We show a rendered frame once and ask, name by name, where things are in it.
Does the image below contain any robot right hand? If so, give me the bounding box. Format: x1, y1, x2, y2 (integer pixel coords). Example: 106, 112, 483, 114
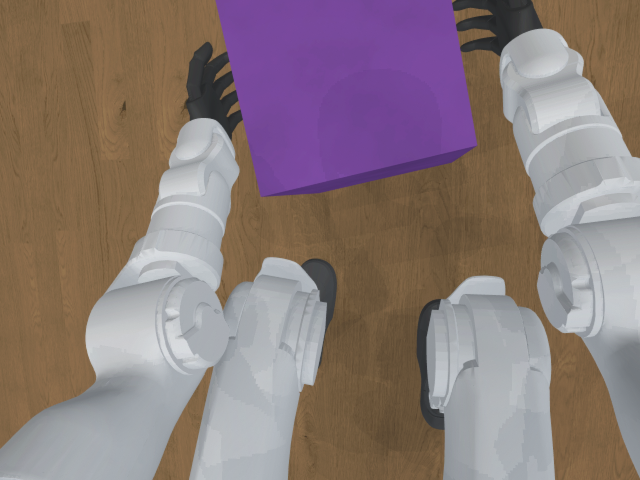
452, 0, 543, 57

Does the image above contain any robot left forearm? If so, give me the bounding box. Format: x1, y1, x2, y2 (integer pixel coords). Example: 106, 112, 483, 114
85, 118, 240, 349

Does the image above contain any carton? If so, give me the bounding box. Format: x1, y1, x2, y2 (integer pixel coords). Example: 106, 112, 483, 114
215, 0, 477, 197

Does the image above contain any robot left shin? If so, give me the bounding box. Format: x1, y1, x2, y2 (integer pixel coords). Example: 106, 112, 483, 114
223, 257, 320, 337

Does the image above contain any robot left hand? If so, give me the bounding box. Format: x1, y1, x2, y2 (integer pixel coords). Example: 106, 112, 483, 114
186, 42, 243, 140

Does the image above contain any robot right upper arm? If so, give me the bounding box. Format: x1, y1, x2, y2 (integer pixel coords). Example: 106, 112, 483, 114
537, 216, 640, 477

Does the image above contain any robot left upper arm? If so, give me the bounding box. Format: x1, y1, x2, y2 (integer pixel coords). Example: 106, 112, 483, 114
0, 274, 230, 480

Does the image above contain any robot left foot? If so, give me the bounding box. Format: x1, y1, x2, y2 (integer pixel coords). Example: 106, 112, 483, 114
301, 259, 337, 368

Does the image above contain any robot right forearm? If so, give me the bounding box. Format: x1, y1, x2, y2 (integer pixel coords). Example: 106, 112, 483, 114
499, 29, 640, 237

